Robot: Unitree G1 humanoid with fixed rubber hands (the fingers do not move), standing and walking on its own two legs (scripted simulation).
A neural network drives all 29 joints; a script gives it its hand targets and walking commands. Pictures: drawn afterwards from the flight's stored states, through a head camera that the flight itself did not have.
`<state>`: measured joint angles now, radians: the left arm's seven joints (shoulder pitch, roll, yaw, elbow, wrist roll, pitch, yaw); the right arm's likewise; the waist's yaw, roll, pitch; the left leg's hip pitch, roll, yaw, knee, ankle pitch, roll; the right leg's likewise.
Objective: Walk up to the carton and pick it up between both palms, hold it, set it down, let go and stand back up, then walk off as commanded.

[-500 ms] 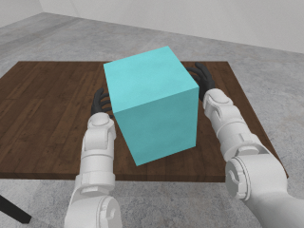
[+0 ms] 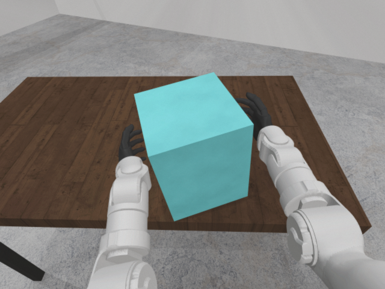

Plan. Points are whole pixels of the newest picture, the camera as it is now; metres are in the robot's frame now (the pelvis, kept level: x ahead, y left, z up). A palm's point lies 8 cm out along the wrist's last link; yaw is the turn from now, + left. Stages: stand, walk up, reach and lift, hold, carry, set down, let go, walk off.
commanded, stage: set down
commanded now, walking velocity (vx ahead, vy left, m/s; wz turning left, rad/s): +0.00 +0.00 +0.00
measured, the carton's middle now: (193, 147) +0.44 +0.01 +0.06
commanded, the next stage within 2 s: none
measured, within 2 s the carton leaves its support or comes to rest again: rests again in 0.32 s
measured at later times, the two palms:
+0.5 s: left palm (133, 159) +0.37 +0.14 +0.10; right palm (264, 131) +0.41 -0.15 +0.13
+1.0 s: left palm (134, 159) +0.37 +0.14 +0.10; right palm (266, 134) +0.41 -0.16 +0.12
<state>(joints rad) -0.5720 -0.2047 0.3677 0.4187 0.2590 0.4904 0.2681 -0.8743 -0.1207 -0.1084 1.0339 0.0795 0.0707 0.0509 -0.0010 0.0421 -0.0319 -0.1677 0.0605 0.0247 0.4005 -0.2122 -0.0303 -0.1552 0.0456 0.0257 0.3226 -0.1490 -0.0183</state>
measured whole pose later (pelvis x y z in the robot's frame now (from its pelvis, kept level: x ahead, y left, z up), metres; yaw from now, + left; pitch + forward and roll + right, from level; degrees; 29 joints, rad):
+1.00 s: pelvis +0.00 +0.00 +0.00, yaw +0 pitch +0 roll -1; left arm -0.58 -0.24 0.44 0.48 0.30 0.29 0.20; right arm -0.83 -0.12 -0.22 1.03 -0.02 -0.03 0.13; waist 0.00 0.04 -0.01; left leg -0.18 0.06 0.02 0.39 -0.21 -0.03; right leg -0.17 0.05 0.03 0.32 -0.15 -0.02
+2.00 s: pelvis +0.00 -0.01 +0.00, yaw +0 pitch +3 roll +0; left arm -0.60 -0.15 0.32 0.59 0.19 0.22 0.29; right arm -0.83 -0.21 0.09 1.03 0.28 -0.05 0.03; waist 0.03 0.03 0.00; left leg -0.25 0.07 0.02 0.39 -0.20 -0.04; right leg -0.26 0.05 0.02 0.36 -0.16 -0.03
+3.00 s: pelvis -0.02 -0.02 +0.00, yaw -1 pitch +2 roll +0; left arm -0.10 -0.08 0.08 0.04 0.06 0.36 0.28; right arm -0.33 -0.33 0.05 0.63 0.37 0.00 0.14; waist 0.04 -0.04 0.00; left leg -0.25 0.08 0.02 0.39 -0.16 -0.05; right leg -0.28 0.07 0.02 0.38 -0.13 -0.05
